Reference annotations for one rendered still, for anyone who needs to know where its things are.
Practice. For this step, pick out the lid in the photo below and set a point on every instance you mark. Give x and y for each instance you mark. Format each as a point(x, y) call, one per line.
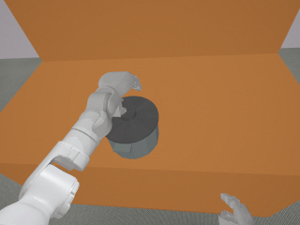
point(137, 129)

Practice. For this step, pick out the table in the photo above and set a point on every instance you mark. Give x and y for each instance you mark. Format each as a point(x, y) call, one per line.
point(228, 106)

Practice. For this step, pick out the knob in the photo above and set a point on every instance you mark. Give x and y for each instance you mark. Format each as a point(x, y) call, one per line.
point(130, 114)

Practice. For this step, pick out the pot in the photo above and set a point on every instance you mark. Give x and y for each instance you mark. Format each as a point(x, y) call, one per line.
point(136, 149)

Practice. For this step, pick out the robot left hand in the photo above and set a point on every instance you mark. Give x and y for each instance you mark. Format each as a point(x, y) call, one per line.
point(122, 81)

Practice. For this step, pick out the robot left forearm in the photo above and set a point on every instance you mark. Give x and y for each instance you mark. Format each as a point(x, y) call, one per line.
point(75, 150)

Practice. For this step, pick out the left robot upper arm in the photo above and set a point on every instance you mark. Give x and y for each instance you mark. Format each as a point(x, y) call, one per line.
point(48, 197)

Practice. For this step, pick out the robot right hand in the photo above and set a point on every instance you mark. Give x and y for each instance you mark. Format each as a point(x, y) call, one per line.
point(240, 212)

